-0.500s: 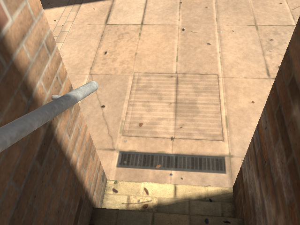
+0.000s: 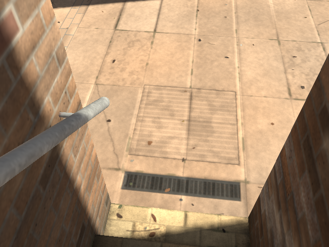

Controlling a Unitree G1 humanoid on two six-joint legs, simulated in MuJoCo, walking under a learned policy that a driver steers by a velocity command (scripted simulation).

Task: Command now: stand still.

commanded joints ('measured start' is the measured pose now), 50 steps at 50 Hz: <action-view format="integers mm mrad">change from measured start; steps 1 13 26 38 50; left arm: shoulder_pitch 92 143 210 227 237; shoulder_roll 89 94 71 70 80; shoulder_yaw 12 16 16 3 1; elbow -9 29 12 1 4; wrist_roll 2 -4 -3 1 0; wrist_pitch -4 -17 -20 -12 -15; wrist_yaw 0 8 14 12 11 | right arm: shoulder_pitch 80 86 167 213 223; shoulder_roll -102 -82 -89 -92 -86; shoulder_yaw -12 -5 -15 -18 -15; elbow -3 23 46 50 41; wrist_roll -1 0 -1 -2 -3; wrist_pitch -3 19 16 3 6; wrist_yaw -6 -5 -10 -2 -6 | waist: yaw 3 -18 -14 -7 -13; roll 23 -3 23 18 5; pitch -37 29 32 22 17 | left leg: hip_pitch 10 -32 -53 -42 -27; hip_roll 60 39 33 37 27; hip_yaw -60 -32 -29 -42 -36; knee -22 -33 -48 -71 -72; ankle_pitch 337 107 109 167 111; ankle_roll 34 13 17 18 14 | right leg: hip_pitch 26 -90 -100 -71 -83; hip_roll -95 -85 -61 -71 -74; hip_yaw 92 109 80 76 83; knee -29 -117 -104 -107 -142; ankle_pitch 552 348 301 369 296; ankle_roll -12 -10 -34 -41 -42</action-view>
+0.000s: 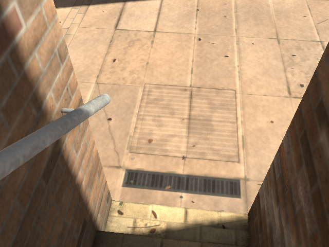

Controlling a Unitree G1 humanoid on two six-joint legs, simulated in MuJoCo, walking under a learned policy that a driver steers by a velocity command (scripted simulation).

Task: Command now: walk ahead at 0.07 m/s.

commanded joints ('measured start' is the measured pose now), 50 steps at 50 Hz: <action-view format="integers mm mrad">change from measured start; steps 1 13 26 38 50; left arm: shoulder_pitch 106 -28 -212 64 -4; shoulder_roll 101 115 32 209 116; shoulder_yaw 17 65 25 29 3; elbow -4 -125 -242 -25 -72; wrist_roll -2 -74 11 -4 3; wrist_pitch -4 -56 -41 -5 15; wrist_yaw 4 18 -76 -63 39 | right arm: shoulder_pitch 106 235 157 171 48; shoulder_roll -88 -138 -126 7 41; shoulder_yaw -12 -39 -18 -8 8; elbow -3 -12 -125 -181 -171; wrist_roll -1 -14 -15 89 -2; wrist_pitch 2 -82 -72 32 97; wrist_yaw -6 -13 -53 -17 11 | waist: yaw -7 -77 -40 -77 -89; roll -32 -11 -8 -166 -136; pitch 46 145 45 -108 50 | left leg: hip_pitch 17 -78 -451 -644 -27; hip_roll -6 -13 5 -39 -18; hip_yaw -2 -10 11 -80 52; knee -17 186 465 1679 666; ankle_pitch -10 -398 -368 -501 86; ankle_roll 26 166 208 28 -24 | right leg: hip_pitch -79 -419 -269 -69 -512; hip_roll -100 -53 -12 -473 -225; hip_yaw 105 62 -33 471 152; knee -100 353 283 149 70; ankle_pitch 109 -331 811 806 286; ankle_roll -39 -114 31 -245 -83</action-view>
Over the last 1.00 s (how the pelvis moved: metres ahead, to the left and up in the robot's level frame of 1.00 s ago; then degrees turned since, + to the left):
-0.03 0.00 0.00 0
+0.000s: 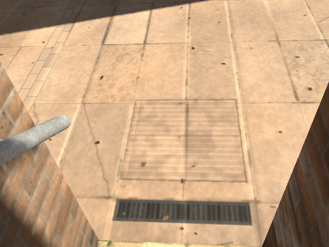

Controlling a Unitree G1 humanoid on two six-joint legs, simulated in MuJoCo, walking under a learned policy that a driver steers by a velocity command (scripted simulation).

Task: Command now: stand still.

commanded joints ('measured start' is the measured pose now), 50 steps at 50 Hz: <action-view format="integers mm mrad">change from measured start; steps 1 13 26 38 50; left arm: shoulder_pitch -44 -53 -263 492 141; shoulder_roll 187 203 217 305 188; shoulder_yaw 43 92 94 155 78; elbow -67 -60 -163 10 5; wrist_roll -5 -26 -37 -1 -54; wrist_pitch -13 -11 -161 -32 -91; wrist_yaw -1 -19 -37 -36 39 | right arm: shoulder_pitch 170 155 441 -74 -36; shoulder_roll -21 -135 -296 -227 -100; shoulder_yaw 7 -28 -87 -61 5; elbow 45 81 102 60 -194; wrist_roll -8 4 34 -4 4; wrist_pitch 4 -51 -206 -142 -77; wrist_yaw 3 -21 -4 -23 3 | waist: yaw -46 43 -74 472 -34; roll -186 -67 71 -51 -42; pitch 99 92 67 -66 165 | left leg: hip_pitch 316 247 652 -121 -442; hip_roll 8 -21 281 -144 97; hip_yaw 74 85 -450 176 -56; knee -106 -620 -577 584 169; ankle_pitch -25 -328 -124 -27 415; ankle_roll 2 107 389 78 128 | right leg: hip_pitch -267 125 -695 555 -145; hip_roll -246 -104 -148 -29 -243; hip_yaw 207 160 105 -210 460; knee -300 -416 376 -170 41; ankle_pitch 418 -221 -246 864 438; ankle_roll -45 -46 11 76 -3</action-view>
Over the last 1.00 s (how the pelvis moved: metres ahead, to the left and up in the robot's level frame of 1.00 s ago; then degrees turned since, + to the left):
0.23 -0.06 -0.22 -1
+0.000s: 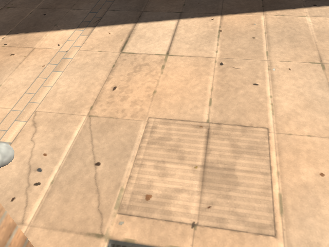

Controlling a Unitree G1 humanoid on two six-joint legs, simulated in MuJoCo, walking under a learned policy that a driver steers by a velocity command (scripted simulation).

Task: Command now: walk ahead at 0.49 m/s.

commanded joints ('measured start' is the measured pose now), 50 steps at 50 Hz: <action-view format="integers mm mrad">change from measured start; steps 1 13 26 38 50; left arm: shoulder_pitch -74 -460 -721 -426 -427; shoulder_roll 122 254 86 197 222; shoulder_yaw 5 84 -15 2 16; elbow -128 -168 -435 -321 -290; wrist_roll -58 15 47 20 -3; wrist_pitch -35 -33 -60 17 -10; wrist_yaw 66 0 -92 -90 -63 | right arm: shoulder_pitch -55 637 359 211 33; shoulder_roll -87 -135 -168 -77 -88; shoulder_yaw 3 -72 -51 -4 -30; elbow -106 170 156 11 -52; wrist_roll -37 -14 15 -3 -49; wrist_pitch -2 -24 -93 -69 -27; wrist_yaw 34 68 -35 29 0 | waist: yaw -83 -477 -138 -47 -114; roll -82 79 -50 -31 -175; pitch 238 106 120 -272 -60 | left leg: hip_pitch -103 1055 301 -117 653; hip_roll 52 -24 -18 33 -36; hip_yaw -43 352 17 27 119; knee -354 -1062 -688 441 -852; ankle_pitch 475 247 -229 -688 49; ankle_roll -7 101 131 -85 -37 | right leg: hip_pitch -151 -426 -136 553 -24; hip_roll -264 -72 -163 -502 -280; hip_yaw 437 41 100 416 198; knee -219 1014 -388 -435 -546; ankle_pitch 630 875 1252 1391 1076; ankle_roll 50 66 111 -239 -33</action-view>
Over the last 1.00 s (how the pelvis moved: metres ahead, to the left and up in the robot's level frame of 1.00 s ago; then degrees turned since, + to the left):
0.34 -0.03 -0.24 2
